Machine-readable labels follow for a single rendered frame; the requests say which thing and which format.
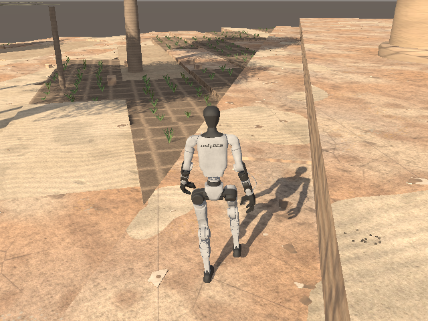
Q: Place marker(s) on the left robot forearm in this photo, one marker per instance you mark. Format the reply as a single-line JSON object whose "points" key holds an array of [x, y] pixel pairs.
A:
{"points": [[184, 175]]}

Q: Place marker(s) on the right robot forearm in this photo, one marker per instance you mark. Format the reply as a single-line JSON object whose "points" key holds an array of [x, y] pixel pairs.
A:
{"points": [[243, 175]]}

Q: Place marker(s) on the humanoid robot head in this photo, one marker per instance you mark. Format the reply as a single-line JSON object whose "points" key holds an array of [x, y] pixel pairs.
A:
{"points": [[211, 115]]}

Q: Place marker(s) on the robot right hand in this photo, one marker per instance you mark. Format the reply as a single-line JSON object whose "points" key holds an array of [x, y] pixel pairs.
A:
{"points": [[251, 204]]}

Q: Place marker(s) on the robot left hand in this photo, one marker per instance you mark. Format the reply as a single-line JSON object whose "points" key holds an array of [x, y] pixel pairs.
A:
{"points": [[189, 184]]}

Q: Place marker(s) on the right robot upper arm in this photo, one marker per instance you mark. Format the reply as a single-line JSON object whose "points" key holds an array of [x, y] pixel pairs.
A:
{"points": [[236, 152]]}

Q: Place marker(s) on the robot right thigh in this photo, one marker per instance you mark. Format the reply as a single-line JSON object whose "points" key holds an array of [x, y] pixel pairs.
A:
{"points": [[230, 195]]}

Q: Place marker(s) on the left robot upper arm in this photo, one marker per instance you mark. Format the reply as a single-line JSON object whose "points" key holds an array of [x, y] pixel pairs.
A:
{"points": [[189, 151]]}

